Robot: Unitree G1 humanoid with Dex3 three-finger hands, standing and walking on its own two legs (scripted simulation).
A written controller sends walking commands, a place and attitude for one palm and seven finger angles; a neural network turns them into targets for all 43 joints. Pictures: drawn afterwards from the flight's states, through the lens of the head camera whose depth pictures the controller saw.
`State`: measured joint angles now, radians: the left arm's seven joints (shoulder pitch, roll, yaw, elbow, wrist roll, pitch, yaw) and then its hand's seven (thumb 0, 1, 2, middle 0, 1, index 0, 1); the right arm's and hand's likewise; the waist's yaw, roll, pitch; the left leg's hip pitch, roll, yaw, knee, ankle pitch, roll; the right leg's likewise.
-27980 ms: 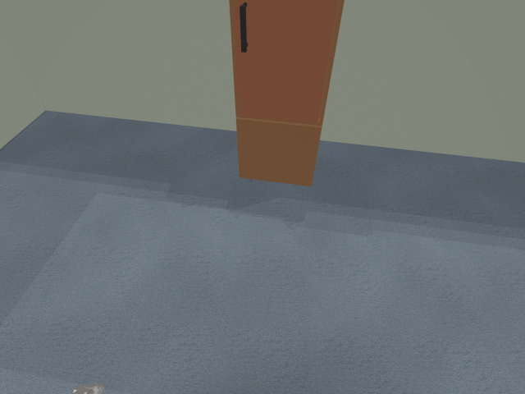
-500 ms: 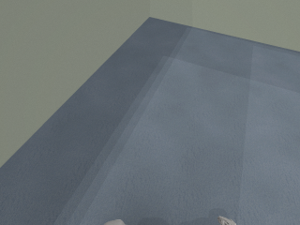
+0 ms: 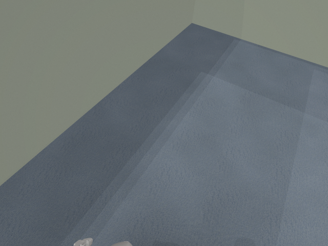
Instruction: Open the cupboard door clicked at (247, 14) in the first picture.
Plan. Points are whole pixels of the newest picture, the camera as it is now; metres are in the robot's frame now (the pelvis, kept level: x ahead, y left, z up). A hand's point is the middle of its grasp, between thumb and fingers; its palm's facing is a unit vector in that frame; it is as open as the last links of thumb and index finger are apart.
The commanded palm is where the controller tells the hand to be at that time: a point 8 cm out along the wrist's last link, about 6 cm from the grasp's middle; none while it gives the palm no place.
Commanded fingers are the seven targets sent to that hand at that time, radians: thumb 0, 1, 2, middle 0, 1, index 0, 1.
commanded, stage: turn to face it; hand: left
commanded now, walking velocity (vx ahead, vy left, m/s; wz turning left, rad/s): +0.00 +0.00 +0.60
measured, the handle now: out of the picture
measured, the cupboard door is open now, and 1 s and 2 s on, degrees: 52 52 52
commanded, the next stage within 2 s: none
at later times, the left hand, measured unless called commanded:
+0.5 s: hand out of the picture +0.08 +0.16 -0.14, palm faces +0.31 -0.90 -0.30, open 7.4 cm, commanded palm none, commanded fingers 0.00 0.90 0.90 -0.20 -0.30 -0.20 -0.30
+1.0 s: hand out of the picture +0.04 +0.17 -0.15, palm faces +0.58 -0.76 -0.27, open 7.4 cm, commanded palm none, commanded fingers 0.00 0.90 0.90 -0.20 -0.30 -0.20 -0.30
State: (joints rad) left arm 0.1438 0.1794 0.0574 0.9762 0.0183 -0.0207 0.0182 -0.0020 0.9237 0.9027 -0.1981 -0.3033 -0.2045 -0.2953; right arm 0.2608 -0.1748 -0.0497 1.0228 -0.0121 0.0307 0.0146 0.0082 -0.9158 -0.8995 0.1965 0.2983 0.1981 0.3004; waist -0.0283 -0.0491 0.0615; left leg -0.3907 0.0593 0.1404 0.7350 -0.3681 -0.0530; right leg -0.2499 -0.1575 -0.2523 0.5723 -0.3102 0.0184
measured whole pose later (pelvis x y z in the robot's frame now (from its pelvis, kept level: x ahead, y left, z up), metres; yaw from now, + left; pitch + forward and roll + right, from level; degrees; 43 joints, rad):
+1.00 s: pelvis +0.07 -0.07 +0.00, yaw +36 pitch +1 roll -1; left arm 0.13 0.25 0.07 0.88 0.01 0.05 0.01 0.01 0.91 0.90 -0.19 -0.30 -0.20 -0.29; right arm 0.17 -0.22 -0.06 0.91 -0.03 0.05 0.01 0.01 -0.91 -0.90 0.20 0.30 0.21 0.30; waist -0.01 0.02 0.10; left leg -0.32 0.00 -0.07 0.54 -0.23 -0.01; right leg -0.41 -0.06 -0.01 0.82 -0.43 0.08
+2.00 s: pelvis +0.12 -0.10 +0.00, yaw +74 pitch +0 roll +2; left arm 0.22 0.19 0.04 0.89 0.02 0.01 0.01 0.01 0.90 0.90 -0.20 -0.30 -0.21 -0.30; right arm 0.11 -0.24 -0.07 0.91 -0.01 0.08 0.03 0.01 -0.91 -0.90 0.20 0.30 0.20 0.30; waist 0.00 -0.04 0.12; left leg -0.38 0.01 0.08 0.76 -0.42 -0.06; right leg -0.21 -0.15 -0.20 0.56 -0.35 0.02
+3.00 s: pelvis +0.17 -0.08 +0.00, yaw +105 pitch +1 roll +0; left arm 0.18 0.24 0.06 0.93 0.01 0.05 0.01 0.01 0.91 0.90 -0.19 -0.30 -0.20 -0.29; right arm 0.15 -0.20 -0.04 0.93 -0.03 0.04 0.00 0.00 -0.91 -0.90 0.20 0.30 0.20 0.30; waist 0.01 0.01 0.08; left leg -0.29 0.01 -0.03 0.54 -0.26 -0.01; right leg -0.34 -0.05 -0.05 0.74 -0.41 0.06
